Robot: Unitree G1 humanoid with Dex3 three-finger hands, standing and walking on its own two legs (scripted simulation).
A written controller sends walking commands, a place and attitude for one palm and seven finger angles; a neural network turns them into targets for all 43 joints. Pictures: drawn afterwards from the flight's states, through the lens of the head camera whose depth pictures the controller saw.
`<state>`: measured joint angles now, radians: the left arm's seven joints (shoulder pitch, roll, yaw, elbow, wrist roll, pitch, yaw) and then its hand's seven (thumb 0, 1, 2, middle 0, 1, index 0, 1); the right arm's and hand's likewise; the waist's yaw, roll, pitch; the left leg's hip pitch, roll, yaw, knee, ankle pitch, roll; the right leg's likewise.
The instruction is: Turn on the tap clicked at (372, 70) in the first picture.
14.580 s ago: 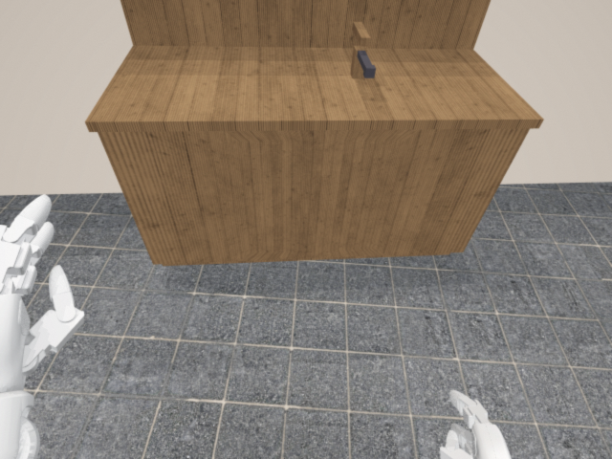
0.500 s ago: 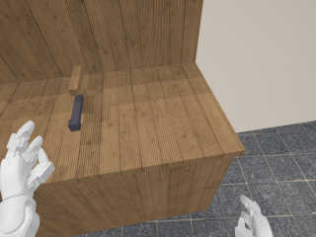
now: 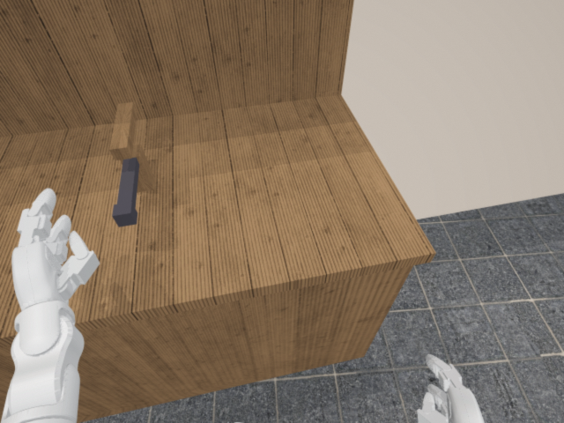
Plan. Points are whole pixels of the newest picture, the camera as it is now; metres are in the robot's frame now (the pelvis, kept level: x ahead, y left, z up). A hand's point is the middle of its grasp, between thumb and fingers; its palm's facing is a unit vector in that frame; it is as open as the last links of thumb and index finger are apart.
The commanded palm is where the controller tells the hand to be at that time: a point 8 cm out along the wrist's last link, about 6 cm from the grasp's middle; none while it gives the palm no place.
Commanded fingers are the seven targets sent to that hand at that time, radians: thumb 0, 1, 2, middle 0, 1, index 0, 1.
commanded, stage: reach beside the lever's end, fingers flat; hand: left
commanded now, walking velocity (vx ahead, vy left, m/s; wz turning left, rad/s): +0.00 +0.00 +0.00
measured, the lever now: (125, 214) +0.40 +0.29 +0.05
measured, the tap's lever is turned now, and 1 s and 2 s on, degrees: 0 0 5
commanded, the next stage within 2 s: push the lever round in 1.24 s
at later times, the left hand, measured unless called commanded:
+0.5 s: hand (94, 230) +0.36 +0.31 +0.07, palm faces +0.50 -0.86 -0.09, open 7.8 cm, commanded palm +0.31 +0.35 +0.06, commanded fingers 0.00 0.90 0.90 -0.15 -0.15 -0.15 -0.15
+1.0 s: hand (109, 219) +0.39 +0.31 +0.05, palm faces +0.47 -0.88 -0.10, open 7.8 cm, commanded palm +0.34 +0.35 +0.05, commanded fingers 0.00 0.90 0.90 -0.15 -0.15 -0.15 -0.15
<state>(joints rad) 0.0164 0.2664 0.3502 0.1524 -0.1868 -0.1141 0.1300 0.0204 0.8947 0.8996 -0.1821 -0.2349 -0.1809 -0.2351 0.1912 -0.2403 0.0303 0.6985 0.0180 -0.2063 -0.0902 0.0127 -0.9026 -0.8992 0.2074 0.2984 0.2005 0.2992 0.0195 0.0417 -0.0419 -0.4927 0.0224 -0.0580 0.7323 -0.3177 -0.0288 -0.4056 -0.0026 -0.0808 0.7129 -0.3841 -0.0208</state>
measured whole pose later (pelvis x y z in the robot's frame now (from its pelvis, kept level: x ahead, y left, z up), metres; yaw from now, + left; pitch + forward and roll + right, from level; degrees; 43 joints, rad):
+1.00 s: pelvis +0.01 +0.02 -0.02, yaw -3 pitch +13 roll -2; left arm -0.30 0.40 0.50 0.63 -0.14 -0.27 0.05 0.02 0.90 0.90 -0.15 -0.15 -0.15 -0.15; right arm 0.32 -0.26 0.00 0.69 0.01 -0.03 -0.04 0.01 -0.90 -0.90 0.21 0.30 0.20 0.30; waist -0.06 0.03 -0.10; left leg -0.71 0.04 -0.03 0.87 -0.39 -0.01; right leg -0.62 0.02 -0.05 0.81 -0.42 0.00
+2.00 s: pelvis +0.01 +0.01 -0.02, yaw -1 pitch +12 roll -2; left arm -0.33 0.34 0.43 0.63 -0.12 -0.30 0.13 0.02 0.91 0.90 -0.15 -0.15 -0.15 -0.15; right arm 0.28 -0.25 0.00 0.69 0.01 -0.03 -0.04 0.01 -0.90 -0.90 0.21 0.30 0.20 0.30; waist -0.04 0.03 -0.10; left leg -0.72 0.04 -0.06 0.88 -0.39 -0.02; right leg -0.62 0.01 -0.07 0.83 -0.43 -0.01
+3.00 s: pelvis +0.01 +0.00 -0.02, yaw -1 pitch +13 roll -2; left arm -0.46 0.15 0.34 0.67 0.05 -0.25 0.59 0.02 0.90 0.90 -0.15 -0.15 -0.15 -0.15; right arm 0.28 -0.23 -0.02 0.72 -0.04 -0.01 0.01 0.01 -0.91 -0.90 0.21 0.30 0.20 0.30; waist -0.07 0.04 -0.13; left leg -0.73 0.04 -0.06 0.89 -0.39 -0.04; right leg -0.64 0.02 -0.08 0.86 -0.45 -0.03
